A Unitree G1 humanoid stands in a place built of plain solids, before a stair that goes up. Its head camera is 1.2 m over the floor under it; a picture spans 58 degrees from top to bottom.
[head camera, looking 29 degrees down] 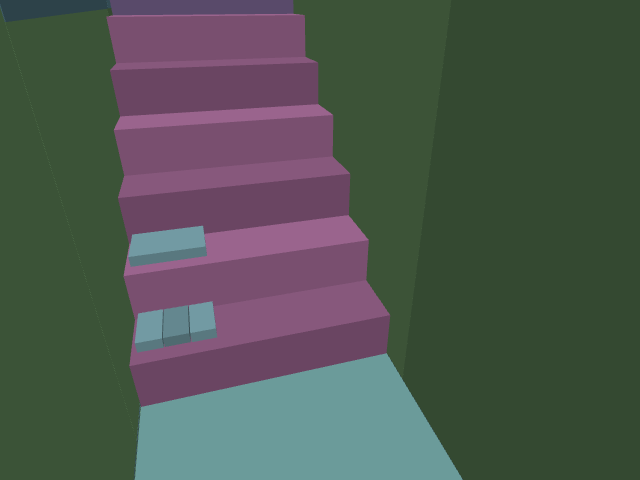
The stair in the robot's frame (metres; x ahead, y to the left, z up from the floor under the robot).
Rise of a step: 0.19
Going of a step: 0.24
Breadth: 0.90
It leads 16 degrees to the left of straight ahead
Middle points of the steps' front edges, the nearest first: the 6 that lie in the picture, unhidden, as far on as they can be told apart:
1.13 0.17 0.19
1.36 0.24 0.38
1.58 0.31 0.57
1.81 0.37 0.76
2.04 0.44 0.95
2.26 0.51 1.14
